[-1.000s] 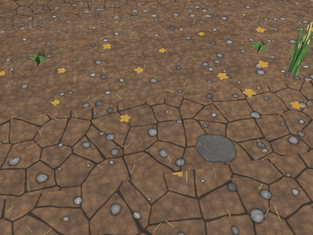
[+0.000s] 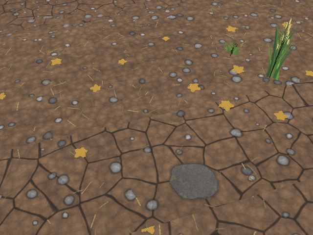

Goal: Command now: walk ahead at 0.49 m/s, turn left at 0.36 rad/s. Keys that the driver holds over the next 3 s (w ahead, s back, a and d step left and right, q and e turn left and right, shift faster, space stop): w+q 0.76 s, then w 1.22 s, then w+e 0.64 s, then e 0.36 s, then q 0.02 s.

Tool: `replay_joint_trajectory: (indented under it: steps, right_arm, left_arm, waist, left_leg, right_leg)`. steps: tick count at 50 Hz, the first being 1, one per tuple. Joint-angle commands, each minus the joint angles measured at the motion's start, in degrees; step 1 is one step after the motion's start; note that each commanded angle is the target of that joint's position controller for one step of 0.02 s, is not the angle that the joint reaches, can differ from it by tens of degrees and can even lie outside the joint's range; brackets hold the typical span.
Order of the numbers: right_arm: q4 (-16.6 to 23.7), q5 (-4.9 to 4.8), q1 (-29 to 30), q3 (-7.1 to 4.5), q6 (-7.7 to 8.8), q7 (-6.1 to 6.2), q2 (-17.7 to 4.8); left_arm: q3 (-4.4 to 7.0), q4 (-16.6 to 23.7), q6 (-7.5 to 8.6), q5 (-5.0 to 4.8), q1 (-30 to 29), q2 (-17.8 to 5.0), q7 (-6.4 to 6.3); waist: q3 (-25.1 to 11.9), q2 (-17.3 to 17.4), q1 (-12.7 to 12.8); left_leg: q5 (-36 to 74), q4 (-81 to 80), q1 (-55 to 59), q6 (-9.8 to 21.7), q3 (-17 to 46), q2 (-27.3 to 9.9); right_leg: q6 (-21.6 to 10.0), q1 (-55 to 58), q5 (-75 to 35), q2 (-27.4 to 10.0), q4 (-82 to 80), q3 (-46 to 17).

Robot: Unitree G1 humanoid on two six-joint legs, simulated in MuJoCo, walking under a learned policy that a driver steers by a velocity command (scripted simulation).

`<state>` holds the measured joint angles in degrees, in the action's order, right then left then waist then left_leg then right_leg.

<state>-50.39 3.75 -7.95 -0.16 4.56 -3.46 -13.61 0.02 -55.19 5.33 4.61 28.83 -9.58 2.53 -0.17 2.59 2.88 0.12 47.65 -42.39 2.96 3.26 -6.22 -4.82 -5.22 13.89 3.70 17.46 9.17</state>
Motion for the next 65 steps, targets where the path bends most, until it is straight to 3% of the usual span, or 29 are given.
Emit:
replay_joint_trajectory:
  steps: [1,10,14,15,16,17,18,22,27,30,31,32,33,35,36,37,40,41,43,46,47,48,51,53,55,56,58,59,65]
  right_arm:
    - [2.1,-0.52,-1.5,0.51,-0.38,-1.29,0.5]
    - [8.7,-0.49,15.7,-2.38,-0.5,-1.62,-2.1]
    - [4.6,-2.06,-1.0,-5.11,1.13,0.56,-6.8]
    - [0.5,-1.88,-13.8,-5.98,1.82,1.68,-9.2]
    - [-3.6,-0.44,-29.0,-6.22,1.55,2.34,-11.8]
    - [-7.4,0.48,-36.2,-6.71,2.37,2.12,-11.0]
    - [-6.3,-0.42,-26.9,-7.5,3.82,2.01,-12.5]
    - [-2.6,-2.57,-8.6,-2.62,4.57,-0.29,-0.2]
    - [-1.4,-0.48,-10.0,-4.05,4.15,-2.45,-7.0]
    - [0.2,2.22,-11.1,-4.11,4.45,-0.74,-5.7]
    - [-4.1,3.66,-17.3,-3.52,5.09,0.34,-3.4]
    - [0.3,0.88,-13.8,-4.62,4.68,0.65,-6.2]
    - [0.7,1.65,-15.6,-5.15,5.08,0.89,-7.2]
    - [7.0,2.15,-3.3,-4.67,6.39,-3.27,-3.9]
    - [5.4,0.92,-14.3,-2.09,6.76,-4.72,5.7]
    - [7.0,0.1,-11.9,-3.18,4.83,-4.1,0.5]
    - [5.5,2.87,-10.4,-2.84,-0.11,1.5,-2.2]
    - [4.5,5.32,-13.0,-0.65,-0.6,1.08,1.9]
    - [4.7,4.88,-10.1,0.16,0.87,-1.04,1.7]
    - [6.7,1.36,1.4,0.66,1.18,-1.78,0.2]
    - [11.2,-10.25,9.6,-0.86,0.32,-0.64,-1.7]
    - [12.1,-11.77,10.8,-0.77,-0.3,-0.18,-2.8]
    - [9.2,-7.8,8.2,-1.24,-1.27,-1.47,-2.5]
    - [3.1,-5.94,-7.1,-2.85,-1.23,-1.59,-3.3]
    - [-0.8,-3.74,-21.3,-3.99,-1.55,-0.08,-8.4]
    - [1.5,-4.58,-19.4,-4.31,-1.85,0.48,-8.3]
    - [-0.1,-4.42,-16.0,-6.01,-2.0,2.56,-13.4]
    - [3.4,-4.15,-7.2,-4.01,-1.83,3.24,-7.7]
    - [2.0,-4.12,-5.2,-4.13,0.02,4.4,-6.9]
  left_arm:
    - [0.78,2.7,1.22,1.08,-2.3,-5.1,-0.18]
    - [1.32,-5.9,0.78,0.99,9.2,-7.1,-1.05]
    - [3.46,-4.7,0.31,2.2,3.7,-11.3,-1.29]
    - [2.14,-4.1,0.75,2.55,6.9,-7.0,-0.81]
    - [0.31,-1.2,1.32,2.37,2.9,-3.9,2.04]
    - [1.78,2.9,1.11,-1.12,-12.7,-7.0,3.53]
    - [2.13,5.5,1.65,-1.71,-19.6,-7.8,2.52]
    - [0.64,6.4,0.33,1.5,-13.7,-1.9,-2.68]
    - [-0.38,12.5,-0.84,-0.09,-23.0,-2.3,-2.02]
    - [0.56,10.7,-0.35,1.67,-9.2,-6.0,-1.15]
    - [0.33,13.4,-0.19,0.13,-18.5,-6.8,-1.35]
    - [1.44,14.3,-0.18,1.37,-14.3,-9.3,-2.18]
    - [0.65,14.8,0.25,1.7,-14.7,-7.2,-2.45]
    - [3.25,5.5,1.8,-1.21,19.9,-11.6,-4.26]
    - [1.7,9.3,2.84,-1.92,11.0,-14.2,-2.04]
    - [2.09,9.6,2.76,0.26,3.6,-12.8,-0.59]
    - [-2.64,10.9,1.92,-0.24,-14.1,2.3,-0.21]
    - [-2.91,11.0,1.81,0.21,-18.0,3.4,-1.98]
    - [-2.77,9.8,3.28,0.34,-13.3,1.1,-4.79]
    - [-1.2,3.8,4.2,-0.56,2.4,-6.4,-4.86]
    - [2.32,3.3,2.7,-9.77,-1.5,-14.2,-5.91]
    - [2.12,3.1,1.62,-9.62,-2.5,-14.4,-6.2]
    - [1.89,0.8,-1.01,-7.18,2.1,-8.5,-5.18]
    - [2.13,-0.3,-2.19,-6.42,2.6,-7.0,-4.6]
    - [1.35,0.7,-0.17,-7.29,8.2,-1.7,-2.84]
    - [2.47,4.4,1.58,-8.15,5.9,-8.3,-2.33]
    - [2.02,10.1,2.97,-8.9,-3.8,-6.2,-4.0]
    - [2.71,9.8,1.21,-7.09,-7.2,-7.4,-5.18]
    - [3.16,9.4,-0.63,-4.41,-13.4,-5.4,-4.77]
  waist:
    - [2.7,-4.1,-3.5]
    - [8.7,-7.0,1.1]
    - [0.1,-8.4,-7.7]
    - [-11.8,-2.9,-9.3]
    - [-20.0,5.2,-14.2]
    - [-11.2,-1.2,-19.7]
    - [0.2,-2.5,-16.7]
    - [3.3,-1.1,-2.3]
    - [3.6,0.8,-2.7]
    - [2.0,-1.0,1.6]
    - [4.9,-1.0,-3.1]
    - [2.3,-1.0,-0.3]
    - [0.7,-1.1,-2.0]
    - [-6.0,-10.9,15.3]
    - [-9.6,-15.2,3.8]
    - [2.7,-4.6,3.0]
    - [1.0,-2.1,-3.9]
    - [2.9,-3.2,-6.9]
    - [2.8,-1.8,-3.2]
    - [4.8,-3.0,2.9]
    - [4.8,-2.3,0.8]
    - [5.5,-3.7,-0.2]
    - [6.2,-4.8,1.5]
    - [0.4,-3.1,-5.5]
    - [-12.8,12.6,-9.6]
    - [-18.2,11.8,-10.5]
    - [-16.5,9.1,-6.4]
    - [-9.1,-3.7,-2.9]
    - [-0.1,2.1,-0.6]
  left_leg:
    - [11.8,-3.4,1.1,0.8,0.6,-0.6]
    - [-2.7,-13.1,1.2,2.9,-6.8,5.5]
    - [0.4,-9.5,33.3,7.0,-9.6,12.4]
    - [5.9,-5.4,62.9,14.2,1.9,7.2]
    - [1.0,-19.1,80.5,23.4,28.0,-6.5]
    - [-6.8,-27.4,78.4,18.7,32.7,-7.9]
    - [-8.6,-28.6,63.2,16.2,28.9,-7.6]
    - [-5.8,-36.5,26.0,16.9,20.7,-3.8]
    - [-4.4,-35.2,7.1,12.4,9.7,5.8]
    - [3.1,-18.9,3.1,12.3,13.2,4.8]
    - [-3.7,-14.5,22.7,10.4,21.1,0.7]
    - [7.3,-9.4,21.2,12.4,18.2,2.7]
    - [7.8,-5.3,21.8,12.2,18.1,4.9]
    - [7.8,29.3,-6.5,9.3,15.1,14.0]
    - [-34.7,48.0,-15.2,4.5,8.7,18.9]
    - [-32.2,50.5,-27.9,3.0,12.3,13.5]
    - [-13.7,34.8,-18.4,-1.4,10.7,2.8]
    - [-9.1,25.7,-8.0,-1.4,8.3,0.0]
    - [16.4,12.7,0.2,-2.1,3.7,-0.9]
    - [31.4,-11.2,18.9,-3.8,-7.5,3.4]
    - [27.7,-10.0,24.9,-2.6,-3.9,7.3]
    - [23.3,-11.2,22.8,-2.1,-2.0,6.5]
    - [25.2,-27.2,17.6,0.6,-0.9,3.3]
    - [27.3,-33.3,36.8,3.4,-3.5,3.4]
    - [56.4,-6.7,72.2,10.2,6.2,-10.5]
    - [42.2,-8.9,72.2,14.8,11.4,-13.1]
    - [-7.1,-23.6,62.1,20.4,30.5,-20.9]
    - [-9.2,-30.7,46.3,19.0,30.1,-19.5]
    - [-0.9,-32.5,19.5,12.0,8.9,-5.5]
  right_leg:
    - [-11.1,-1.6,-30.6,-19.3,-8.7,-6.7]
    - [-5.2,18.3,-36.9,-21.0,-5.6,1.2]
    - [-0.8,5.4,-65.1,-19.1,17.9,6.5]
    - [4.8,-16.0,-48.1,-15.7,34.0,4.4]
    - [8.0,-33.7,13.5,-3.6,51.4,0.9]
    - [4.8,-45.1,19.9,-2.1,59.7,-9.5]
    - [3.2,-48.2,15.9,-6.4,59.8,-13.5]
    - [1.9,-22.5,10.6,-11.0,46.6,-14.8]
    - [5.6,-6.4,-10.1,-5.3,28.7,-6.3]
    - [7.0,-1.4,-10.8,-4.9,42.3,-6.1]
    - [7.5,-22.6,-16.9,-10.9,36.7,-20.8]
    - [7.0,-15.4,1.4,-2.8,35.6,-5.6]
    - [7.0,-11.3,-1.4,-1.3,33.2,-6.7]
    - [-2.8,26.5,-2.6,-4.9,26.8,-11.5]
    - [-24.3,23.0,-33.3,-27.5,14.6,-46.4]
    - [-26.5,13.6,-23.4,-34.1,9.9,-57.3]
    - [-17.0,-9.3,-1.4,-23.7,11.0,-37.9]
    - [-12.8,-19.5,0.3,-18.3,13.0,-29.6]
    - [-8.2,-25.1,7.7,-10.2,17.4,-16.2]
    - [-4.9,-32.5,19.3,-6.4,20.6,-9.1]
    - [-5.4,-35.7,13.1,-10.9,17.8,-16.2]
    - [-5.3,-31.9,12.9,-12.7,21.3,-16.3]
    - [-2.5,-12.4,9.3,-12.9,33.9,-15.1]
    - [-1.6,-14.1,-3.2,-10.3,53.7,-12.2]
    - [1.7,-45.5,33.8,-4.1,92.5,-15.0]
    - [1.6,-50.0,24.3,-5.5,82.2,-20.3]
    - [3.3,-61.0,11.5,-8.2,81.9,-16.1]
    - [6.1,-56.2,2.4,-10.6,71.4,-14.6]
    - [8.1,-33.9,-10.5,-12.6,36.1,-14.0]
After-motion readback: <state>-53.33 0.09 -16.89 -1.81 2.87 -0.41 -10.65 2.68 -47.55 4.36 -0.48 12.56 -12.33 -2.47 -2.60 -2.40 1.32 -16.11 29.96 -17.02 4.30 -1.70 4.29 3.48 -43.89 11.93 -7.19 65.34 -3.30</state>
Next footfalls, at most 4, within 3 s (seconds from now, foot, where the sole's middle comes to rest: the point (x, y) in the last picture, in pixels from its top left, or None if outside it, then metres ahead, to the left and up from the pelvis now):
0.28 left None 0.33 0.18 -0.78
0.70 right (167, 229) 0.53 0.02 -0.78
1.08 left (96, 208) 0.69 0.38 -0.96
1.52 right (121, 154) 1.02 0.30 -0.96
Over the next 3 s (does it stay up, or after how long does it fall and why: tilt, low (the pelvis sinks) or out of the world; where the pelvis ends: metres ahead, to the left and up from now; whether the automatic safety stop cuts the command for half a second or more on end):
stays up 1.47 0.64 -0.19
